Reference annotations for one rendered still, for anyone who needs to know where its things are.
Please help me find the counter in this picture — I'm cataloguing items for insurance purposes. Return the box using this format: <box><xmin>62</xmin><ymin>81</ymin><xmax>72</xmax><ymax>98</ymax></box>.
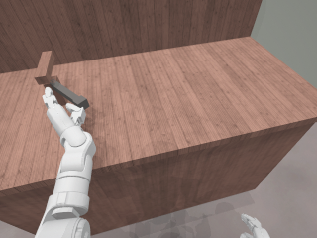
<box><xmin>0</xmin><ymin>0</ymin><xmax>317</xmax><ymax>236</ymax></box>

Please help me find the left robot hand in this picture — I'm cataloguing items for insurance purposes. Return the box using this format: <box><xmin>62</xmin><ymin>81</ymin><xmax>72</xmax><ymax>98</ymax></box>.
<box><xmin>42</xmin><ymin>87</ymin><xmax>86</xmax><ymax>137</ymax></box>

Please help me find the right robot hand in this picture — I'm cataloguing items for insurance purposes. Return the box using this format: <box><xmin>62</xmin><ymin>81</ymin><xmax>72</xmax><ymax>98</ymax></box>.
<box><xmin>240</xmin><ymin>213</ymin><xmax>270</xmax><ymax>238</ymax></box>

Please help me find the robot left forearm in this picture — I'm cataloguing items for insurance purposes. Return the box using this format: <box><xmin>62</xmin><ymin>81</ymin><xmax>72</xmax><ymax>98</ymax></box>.
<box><xmin>35</xmin><ymin>125</ymin><xmax>96</xmax><ymax>238</ymax></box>

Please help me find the left robot upper arm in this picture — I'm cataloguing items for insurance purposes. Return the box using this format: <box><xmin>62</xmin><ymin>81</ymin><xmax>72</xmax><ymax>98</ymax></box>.
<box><xmin>36</xmin><ymin>217</ymin><xmax>91</xmax><ymax>238</ymax></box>

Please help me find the tap lever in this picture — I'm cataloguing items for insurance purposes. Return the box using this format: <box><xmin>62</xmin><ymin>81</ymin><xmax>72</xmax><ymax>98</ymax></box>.
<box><xmin>50</xmin><ymin>79</ymin><xmax>90</xmax><ymax>110</ymax></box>

